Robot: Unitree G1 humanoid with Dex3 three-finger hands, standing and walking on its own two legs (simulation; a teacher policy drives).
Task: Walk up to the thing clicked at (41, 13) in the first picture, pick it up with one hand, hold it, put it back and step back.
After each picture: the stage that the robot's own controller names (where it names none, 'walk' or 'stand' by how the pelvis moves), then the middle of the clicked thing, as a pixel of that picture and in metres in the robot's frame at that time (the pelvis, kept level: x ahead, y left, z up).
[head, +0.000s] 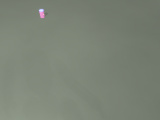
stand; (41, 13) +2.20 +0.62 -0.72
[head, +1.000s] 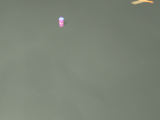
walk; (61, 22) +2.11 +0.25 -0.69
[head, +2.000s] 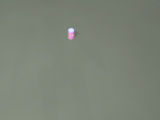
walk; (71, 33) +1.51 +0.12 -0.70
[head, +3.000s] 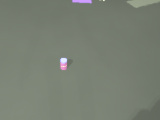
walk; (63, 64) +1.05 +0.17 -0.70
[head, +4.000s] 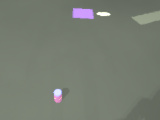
walk; (57, 95) +0.74 +0.18 -0.70
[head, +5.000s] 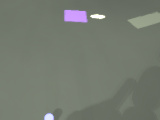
walk; out of the picture +0.49 +0.20 -0.70
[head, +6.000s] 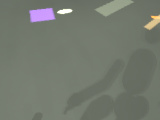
stand; out of the picture +0.43 +0.37 -0.70
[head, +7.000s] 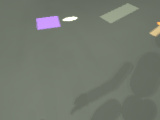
walk; out of the picture +0.42 +0.37 -0.71
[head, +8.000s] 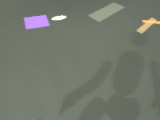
stand; out of the picture +0.42 +0.33 -0.71
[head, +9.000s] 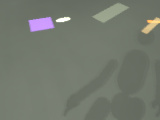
stand; out of the picture +0.41 +0.33 -0.73
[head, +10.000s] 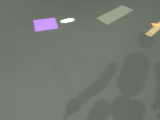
stand; out of the picture +0.42 +0.30 -0.73
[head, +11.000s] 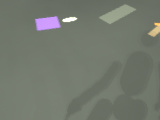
stand; out of the picture +0.42 +0.30 -0.73
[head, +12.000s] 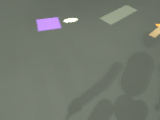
go down; out of the picture +0.41 +0.30 -0.73
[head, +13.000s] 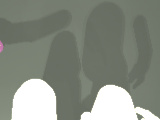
go down; out of the picture +0.47 +0.38 -0.33
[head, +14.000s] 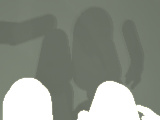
approach; out of the picture +0.46 +0.40 -0.29
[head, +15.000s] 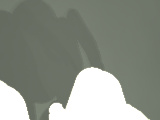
close in; out of the picture +0.42 +0.44 -0.22
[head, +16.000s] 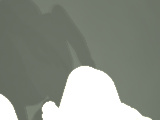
rest palm; out of the picture +0.41 +0.45 -0.22
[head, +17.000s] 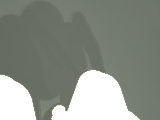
lift; out of the picture +0.40 +0.40 -0.20
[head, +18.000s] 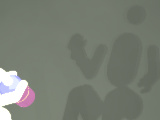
lift; (18, 92) +0.34 +0.22 -0.04
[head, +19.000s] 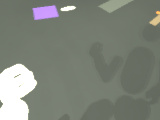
hold; out of the picture +0.30 +0.23 -0.53
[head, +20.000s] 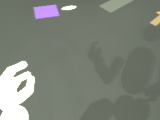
stand; out of the picture +0.29 +0.28 -0.67
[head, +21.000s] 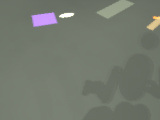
crouch; out of the picture +0.33 +0.27 -0.66
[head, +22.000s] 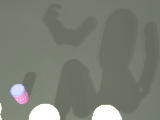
crouch; (20, 94) +0.37 +0.30 -0.46
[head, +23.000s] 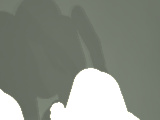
lower; out of the picture +0.32 +0.38 -0.22
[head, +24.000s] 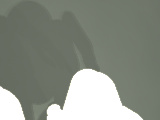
lower; out of the picture +0.31 +0.37 -0.23
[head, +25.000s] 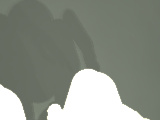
lower; out of the picture +0.31 +0.37 -0.23
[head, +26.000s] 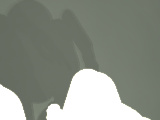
lower; out of the picture +0.31 +0.37 -0.23
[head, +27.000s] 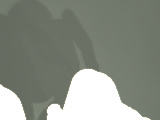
lower; out of the picture +0.30 +0.37 -0.23
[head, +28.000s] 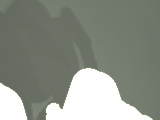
open; out of the picture +0.30 +0.37 -0.23
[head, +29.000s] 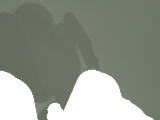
stand; out of the picture +0.32 +0.36 -0.24
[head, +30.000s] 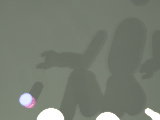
walk; (28, 100) +0.36 +0.29 -0.51
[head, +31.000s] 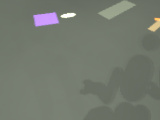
stand; out of the picture +0.32 +0.27 -0.66
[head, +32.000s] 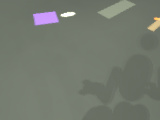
stand; out of the picture +0.32 +0.27 -0.67
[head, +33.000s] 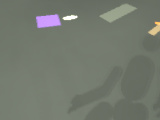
stand; out of the picture +0.32 +0.27 -0.70
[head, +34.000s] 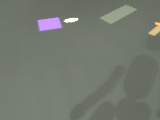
stand; out of the picture +0.33 +0.27 -0.72
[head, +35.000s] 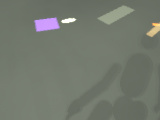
stand; out of the picture +0.30 +0.26 -0.73
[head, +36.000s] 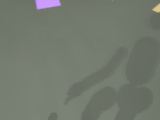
walk; out of the picture +0.37 +0.28 -0.70
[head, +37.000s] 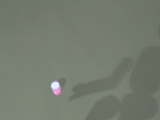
walk; (56, 88) +0.66 +0.25 -0.70
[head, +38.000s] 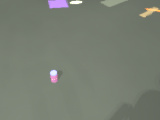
stand; (54, 76) +0.98 +0.24 -0.71
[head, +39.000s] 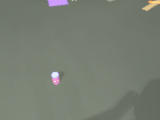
stand; (55, 78) +0.93 +0.27 -0.72
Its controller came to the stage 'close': yes
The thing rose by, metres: 0.69
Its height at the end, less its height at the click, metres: +0.00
